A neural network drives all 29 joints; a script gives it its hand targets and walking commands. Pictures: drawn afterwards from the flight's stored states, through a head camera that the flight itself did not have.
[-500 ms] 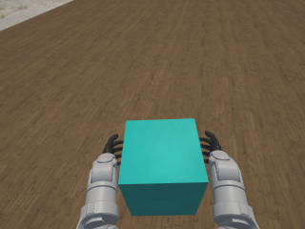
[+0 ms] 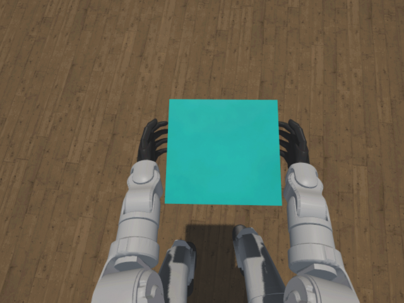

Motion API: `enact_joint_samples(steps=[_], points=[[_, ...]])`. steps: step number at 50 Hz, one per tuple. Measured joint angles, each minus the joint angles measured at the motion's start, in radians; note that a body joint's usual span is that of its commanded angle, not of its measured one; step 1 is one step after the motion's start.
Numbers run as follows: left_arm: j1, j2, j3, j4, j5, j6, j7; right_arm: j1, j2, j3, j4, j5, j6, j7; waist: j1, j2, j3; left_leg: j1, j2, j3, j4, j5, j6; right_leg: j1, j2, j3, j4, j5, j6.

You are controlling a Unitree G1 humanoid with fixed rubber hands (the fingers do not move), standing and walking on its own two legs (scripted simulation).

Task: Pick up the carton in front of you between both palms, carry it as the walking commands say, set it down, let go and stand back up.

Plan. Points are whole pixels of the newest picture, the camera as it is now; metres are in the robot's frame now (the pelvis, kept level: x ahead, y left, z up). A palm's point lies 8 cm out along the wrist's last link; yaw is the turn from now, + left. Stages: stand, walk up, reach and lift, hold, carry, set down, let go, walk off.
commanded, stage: set down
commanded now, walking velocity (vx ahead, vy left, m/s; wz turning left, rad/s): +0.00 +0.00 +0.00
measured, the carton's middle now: (219, 160) +0.40 -0.04 -0.16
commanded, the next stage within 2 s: none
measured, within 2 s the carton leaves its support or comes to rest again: rests again in 1.80 s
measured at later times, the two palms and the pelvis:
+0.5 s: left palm (172, 153) +0.44 +0.08 -0.22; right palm (287, 161) +0.39 -0.22 -0.22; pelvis -0.02 +0.00 -0.12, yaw +1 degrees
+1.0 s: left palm (187, 153) +0.48 +0.05 -0.37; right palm (279, 168) +0.40 -0.24 -0.37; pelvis -0.05 +0.00 -0.24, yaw +3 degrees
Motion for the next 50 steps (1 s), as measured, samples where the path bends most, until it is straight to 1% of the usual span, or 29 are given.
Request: enact_joint_samples(steps=[4, 11, 15, 20, 27, 34, 50], points=[[-0.028, 0.003, -0.002, -0.005, -0.028, 0.019, 0.013, -0.033, -0.012, -0.012, 0.004, 0.021, 0.016, 0.006, -0.007, 0.010, -0.075, -0.142, -0.012, 0.000, 0.108, -0.037, 0.001, -0.140, 0.002, 0.003, 0.103, -0.036, 0.008], [-0.099, 0.008, 0.036, 0.053, -0.008, 0.063, 0.019, -0.110, -0.023, -0.062, 0.060, -0.009, 0.067, 0.019, -0.024, 0.022, -0.154, -0.306, -0.025, 0.002, 0.248, -0.086, -0.002, -0.305, 0.011, 0.006, 0.242, -0.083, 0.013], [-0.141, 0.022, 0.041, 0.097, 0.001, 0.063, 0.026, -0.148, -0.034, -0.079, 0.090, -0.018, 0.072, 0.017, -0.030, 0.025, -0.182, -0.399, -0.030, 0.004, 0.317, -0.106, -0.006, -0.400, 0.017, 0.009, 0.313, -0.101, 0.014], [-0.201, 0.050, 0.028, 0.145, -0.009, 0.048, 0.033, -0.189, -0.050, -0.084, 0.112, -0.005, 0.063, 0.004, -0.033, 0.026, -0.198, -0.522, -0.037, 0.008, 0.410, -0.129, -0.014, -0.527, 0.026, 0.014, 0.407, -0.120, 0.016], [-0.290, 0.098, -0.008, 0.190, -0.048, 0.038, 0.045, -0.245, -0.074, -0.073, 0.120, 0.037, 0.054, -0.023, -0.036, 0.027, -0.179, -0.677, -0.051, 0.011, 0.545, -0.157, -0.028, -0.687, 0.038, 0.017, 0.544, -0.142, 0.020], [-0.389, 0.144, -0.038, 0.239, -0.082, 0.042, 0.053, -0.311, -0.101, -0.071, 0.133, 0.069, 0.058, -0.043, -0.048, 0.031, -0.138, -0.803, -0.068, 0.012, 0.673, -0.179, -0.040, -0.814, 0.047, 0.017, 0.670, -0.160, 0.026], [-0.632, 0.219, -0.078, 0.384, -0.088, 0.054, 0.074, -0.488, -0.161, -0.129, 0.208, 0.078, 0.067, -0.046, -0.085, 0.036, -0.014, -1.025, -0.103, 0.019, 0.889, -0.194, -0.054, -1.027, 0.060, 0.020, 0.871, -0.168, 0.052]])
